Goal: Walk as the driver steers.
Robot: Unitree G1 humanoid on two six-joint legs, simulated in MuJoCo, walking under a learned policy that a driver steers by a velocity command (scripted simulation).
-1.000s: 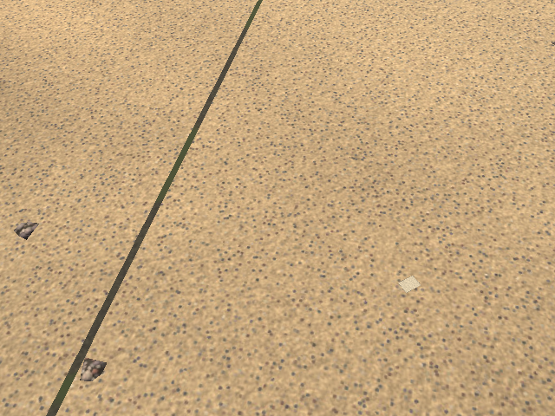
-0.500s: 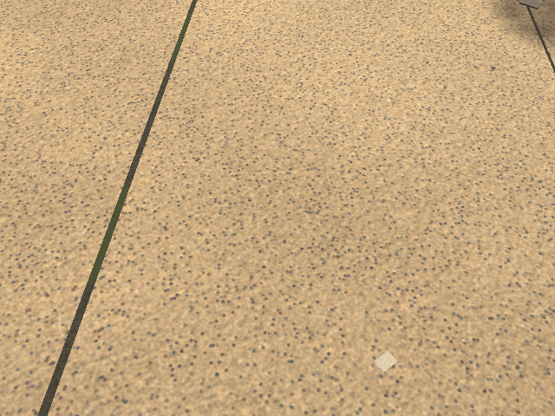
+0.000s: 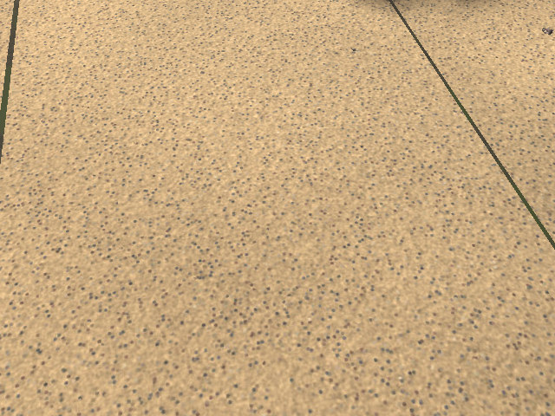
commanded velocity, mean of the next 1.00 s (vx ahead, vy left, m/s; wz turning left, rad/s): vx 0.50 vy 0.00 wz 0.05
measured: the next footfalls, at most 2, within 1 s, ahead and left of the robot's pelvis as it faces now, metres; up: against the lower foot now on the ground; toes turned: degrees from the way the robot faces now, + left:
left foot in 0.32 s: +0.37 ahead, +0.13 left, +0.00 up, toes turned -12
right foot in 0.80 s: +0.59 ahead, -0.11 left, +0.00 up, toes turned +6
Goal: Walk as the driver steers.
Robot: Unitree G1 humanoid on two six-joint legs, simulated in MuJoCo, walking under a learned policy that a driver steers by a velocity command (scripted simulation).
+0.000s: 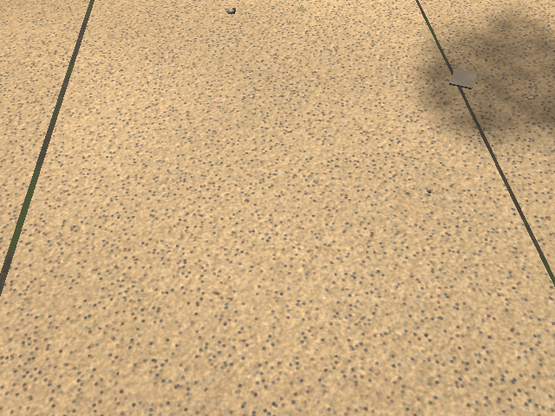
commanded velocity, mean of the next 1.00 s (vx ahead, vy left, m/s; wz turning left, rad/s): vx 0.25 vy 0.00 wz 0.13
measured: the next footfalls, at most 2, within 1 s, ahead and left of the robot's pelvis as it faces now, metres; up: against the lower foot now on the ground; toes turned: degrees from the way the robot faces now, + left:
left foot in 0.30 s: +0.31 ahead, +0.17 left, +0.00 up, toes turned +13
right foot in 0.78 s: +0.47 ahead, +0.00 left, +0.00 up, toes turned +10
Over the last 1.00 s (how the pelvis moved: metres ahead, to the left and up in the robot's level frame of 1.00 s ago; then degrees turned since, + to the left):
0.54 -0.01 0.01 9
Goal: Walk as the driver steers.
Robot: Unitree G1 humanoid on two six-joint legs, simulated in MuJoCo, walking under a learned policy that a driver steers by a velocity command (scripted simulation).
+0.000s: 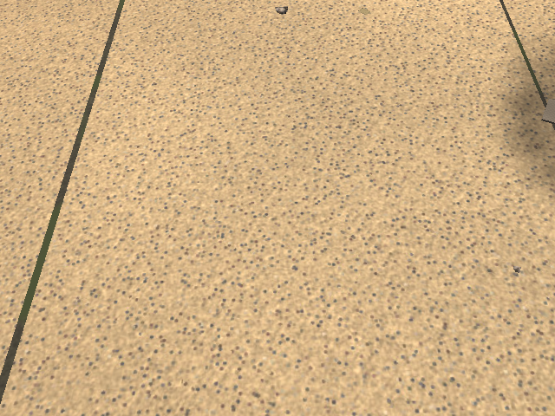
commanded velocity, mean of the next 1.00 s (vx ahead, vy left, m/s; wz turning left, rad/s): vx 0.01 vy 0.00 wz -0.24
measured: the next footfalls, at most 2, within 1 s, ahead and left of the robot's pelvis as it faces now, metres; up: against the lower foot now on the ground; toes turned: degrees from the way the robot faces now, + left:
left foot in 0.20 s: +0.09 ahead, +0.15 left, +0.00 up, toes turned -14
right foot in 0.62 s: +0.01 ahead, -0.11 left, +0.00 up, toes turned -20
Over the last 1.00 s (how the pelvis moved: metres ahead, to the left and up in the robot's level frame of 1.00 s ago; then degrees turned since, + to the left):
0.37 0.08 0.00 4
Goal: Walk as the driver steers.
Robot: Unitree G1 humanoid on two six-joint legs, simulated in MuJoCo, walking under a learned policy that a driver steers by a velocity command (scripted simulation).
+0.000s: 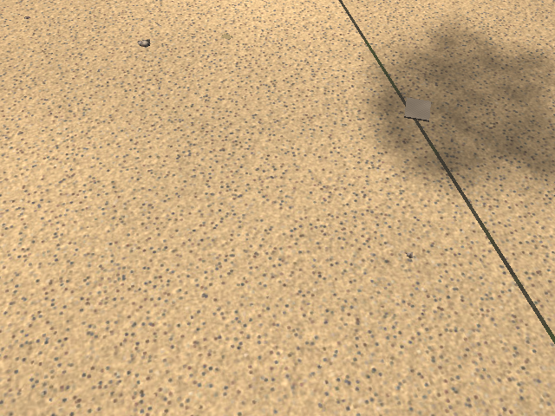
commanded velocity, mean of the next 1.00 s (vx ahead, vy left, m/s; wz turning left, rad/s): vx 0.27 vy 0.00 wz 0.17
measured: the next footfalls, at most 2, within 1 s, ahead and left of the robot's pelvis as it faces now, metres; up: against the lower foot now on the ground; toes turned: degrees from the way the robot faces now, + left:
left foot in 0.08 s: +0.02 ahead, +0.12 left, +0.00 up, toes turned +6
right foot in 0.64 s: +0.18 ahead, -0.07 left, +0.00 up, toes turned +21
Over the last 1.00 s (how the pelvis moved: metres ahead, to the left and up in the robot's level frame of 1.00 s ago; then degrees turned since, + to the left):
0.00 0.02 0.00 -13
